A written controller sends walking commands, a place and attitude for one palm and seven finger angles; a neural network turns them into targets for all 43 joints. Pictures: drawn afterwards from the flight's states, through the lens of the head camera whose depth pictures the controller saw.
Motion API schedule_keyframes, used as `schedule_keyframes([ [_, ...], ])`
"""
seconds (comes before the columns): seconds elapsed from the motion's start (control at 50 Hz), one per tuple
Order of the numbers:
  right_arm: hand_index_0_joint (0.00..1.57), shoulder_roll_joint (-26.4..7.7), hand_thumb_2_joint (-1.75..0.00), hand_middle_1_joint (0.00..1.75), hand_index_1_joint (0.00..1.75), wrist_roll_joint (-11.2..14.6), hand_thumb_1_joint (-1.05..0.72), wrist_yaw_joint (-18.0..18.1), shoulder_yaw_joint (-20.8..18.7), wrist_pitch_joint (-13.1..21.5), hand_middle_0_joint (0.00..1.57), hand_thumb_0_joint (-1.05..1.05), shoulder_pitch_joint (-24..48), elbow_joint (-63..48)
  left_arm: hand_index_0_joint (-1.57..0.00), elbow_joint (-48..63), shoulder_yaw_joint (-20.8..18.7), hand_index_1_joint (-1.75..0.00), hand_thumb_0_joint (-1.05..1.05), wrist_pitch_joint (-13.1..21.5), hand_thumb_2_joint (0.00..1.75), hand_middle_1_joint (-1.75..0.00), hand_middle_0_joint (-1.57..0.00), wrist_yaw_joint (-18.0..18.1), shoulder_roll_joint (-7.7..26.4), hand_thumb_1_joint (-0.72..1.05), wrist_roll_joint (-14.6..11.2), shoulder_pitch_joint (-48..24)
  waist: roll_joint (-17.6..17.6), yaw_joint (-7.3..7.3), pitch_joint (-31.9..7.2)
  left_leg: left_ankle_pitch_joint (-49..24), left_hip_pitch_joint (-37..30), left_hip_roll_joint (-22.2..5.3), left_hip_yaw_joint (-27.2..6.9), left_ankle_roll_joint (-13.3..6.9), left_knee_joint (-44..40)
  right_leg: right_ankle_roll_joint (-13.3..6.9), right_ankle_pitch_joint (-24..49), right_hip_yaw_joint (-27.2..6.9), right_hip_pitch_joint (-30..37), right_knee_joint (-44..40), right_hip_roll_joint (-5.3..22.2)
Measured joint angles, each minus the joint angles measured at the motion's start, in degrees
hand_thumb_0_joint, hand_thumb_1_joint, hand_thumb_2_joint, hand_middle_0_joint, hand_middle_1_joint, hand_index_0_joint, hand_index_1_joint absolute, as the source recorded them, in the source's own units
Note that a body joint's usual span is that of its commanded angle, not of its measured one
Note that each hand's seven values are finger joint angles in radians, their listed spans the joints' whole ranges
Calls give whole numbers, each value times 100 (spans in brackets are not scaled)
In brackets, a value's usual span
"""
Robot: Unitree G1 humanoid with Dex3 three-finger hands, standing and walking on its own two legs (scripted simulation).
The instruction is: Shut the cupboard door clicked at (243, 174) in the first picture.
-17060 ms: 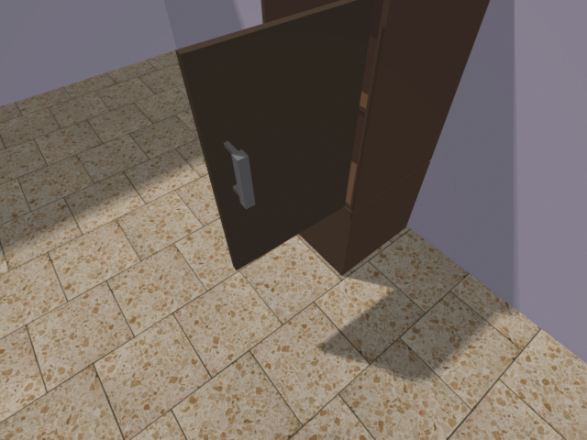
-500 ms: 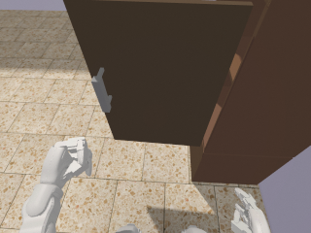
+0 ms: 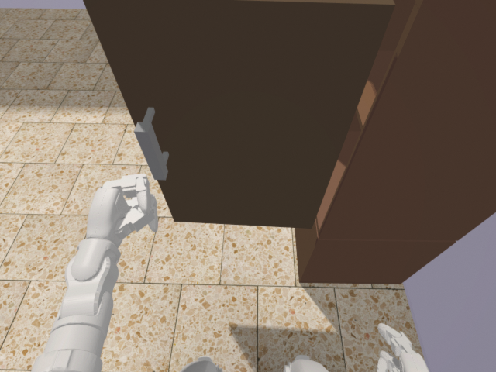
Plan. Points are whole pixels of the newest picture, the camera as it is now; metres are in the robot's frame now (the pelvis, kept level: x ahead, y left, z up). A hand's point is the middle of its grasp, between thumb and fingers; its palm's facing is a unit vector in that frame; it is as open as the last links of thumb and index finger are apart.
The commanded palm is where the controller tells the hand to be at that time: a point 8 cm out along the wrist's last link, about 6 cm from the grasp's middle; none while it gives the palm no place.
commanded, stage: bring the fist close to the handle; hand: left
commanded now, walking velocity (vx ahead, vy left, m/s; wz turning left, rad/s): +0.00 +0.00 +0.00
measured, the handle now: (155, 145) +0.49 +0.19 +0.06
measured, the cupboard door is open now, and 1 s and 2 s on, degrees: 88 87 68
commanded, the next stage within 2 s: push the door shut along its arc in 0.60 s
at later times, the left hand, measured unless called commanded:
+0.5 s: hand (162, 189) +0.39 +0.16 +0.06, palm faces -0.03 -1.00 -0.03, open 3.1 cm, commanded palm +0.37 +0.21 +0.06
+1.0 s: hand (168, 173) +0.42 +0.15 +0.07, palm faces -0.11 -0.99 -0.04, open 3.1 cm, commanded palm +0.41 +0.20 +0.06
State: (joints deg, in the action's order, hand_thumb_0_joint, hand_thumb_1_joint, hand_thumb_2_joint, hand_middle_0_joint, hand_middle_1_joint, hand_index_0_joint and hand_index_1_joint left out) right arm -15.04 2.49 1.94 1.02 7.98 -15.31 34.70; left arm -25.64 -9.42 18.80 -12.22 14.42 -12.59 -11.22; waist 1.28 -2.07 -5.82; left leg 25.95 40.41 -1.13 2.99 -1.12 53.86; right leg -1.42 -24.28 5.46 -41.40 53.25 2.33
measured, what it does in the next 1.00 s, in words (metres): stands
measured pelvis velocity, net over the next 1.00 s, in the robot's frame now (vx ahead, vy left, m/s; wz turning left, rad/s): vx -0.01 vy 0.00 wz -0.01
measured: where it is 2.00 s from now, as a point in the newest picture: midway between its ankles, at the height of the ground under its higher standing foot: outside the picture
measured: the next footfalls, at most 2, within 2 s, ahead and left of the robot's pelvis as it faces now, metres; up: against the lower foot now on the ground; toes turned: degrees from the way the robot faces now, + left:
none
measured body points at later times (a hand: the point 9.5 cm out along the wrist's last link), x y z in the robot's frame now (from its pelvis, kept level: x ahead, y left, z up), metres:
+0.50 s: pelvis +0.00 +0.00 +0.00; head +0.07 -0.01 +0.45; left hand +0.39 +0.21 +0.06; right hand +0.07 -0.26 -0.11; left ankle +0.00 +0.11 -0.69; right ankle +0.02 -0.11 -0.69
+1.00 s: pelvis -0.01 +0.00 +0.00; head +0.07 +0.00 +0.44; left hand +0.42 +0.20 +0.07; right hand +0.08 -0.26 -0.12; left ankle +0.00 +0.11 -0.69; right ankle +0.02 -0.11 -0.69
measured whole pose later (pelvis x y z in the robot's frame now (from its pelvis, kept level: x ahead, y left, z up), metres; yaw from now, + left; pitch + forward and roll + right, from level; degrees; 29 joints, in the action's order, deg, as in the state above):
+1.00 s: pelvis -0.01 +0.00 +0.00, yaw -1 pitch +15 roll +0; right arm -14.9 2.1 1.3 1.1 1.8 -16.0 35.7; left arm -52.1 -13.1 23.5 -14.7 17.9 -9.4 -34.4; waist 0.6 -4.9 -5.9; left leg 25.2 44.2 -1.6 3.6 -1.3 54.7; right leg -1.5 -23.1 4.7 -45.5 53.8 1.9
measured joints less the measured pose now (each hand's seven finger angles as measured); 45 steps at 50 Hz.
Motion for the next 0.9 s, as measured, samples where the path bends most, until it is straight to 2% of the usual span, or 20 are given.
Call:
schedule_keyframes([
  [0.26,21,17,-90,30,30,-36,-90,-64,-4,-308,21,1,-107,134,-130,-1505,-233,-150,1,160,90,-150,-130,114,136,90,183,-1428,-33,-153,-3,-39,214,-27,42,-7,31,-3,67,-44,-233,19,-27],
  [0.42,21,-7,-90,30,30,-30,-90,-144,-83,-521,21,1,-367,82,-129,-1470,-295,-150,1,272,90,-150,-130,133,89,90,193,-1207,-8,-193,-41,-67,116,-52,123,-15,-105,9,120,-124,-181,-99,-65],
  [0.58,21,8,-90,30,30,-35,-90,-97,-83,-565,21,1,-303,144,-130,-1479,-353,-150,1,450,90,-150,-130,184,90,90,231,-1109,-38,-189,14,-88,80,-57,105,-10,-112,-1,138,-108,-135,-114,-71],
  [0.74,21,6,-90,30,30,-3,-90,-64,-67,-542,21,1,-161,108,-130,-1699,-283,-150,1,448,90,-150,-130,38,182,90,137,-1319,-37,-148,3,-105,112,-46,60,-8,-91,-5,152,-66,-134,-118,-59],
  [0.9,21,3,-90,30,30,-28,-90,-50,-24,-550,21,1,-12,114,-130,-2235,-214,-150,1,448,90,-150,-130,-72,218,90,283,-1956,-59,-206,12,-85,304,-27,33,-15,44,-6,123,-43,-312,13,-32],
])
